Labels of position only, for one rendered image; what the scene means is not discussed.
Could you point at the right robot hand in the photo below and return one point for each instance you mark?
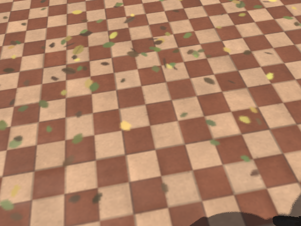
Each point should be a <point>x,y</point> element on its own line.
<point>287,221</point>

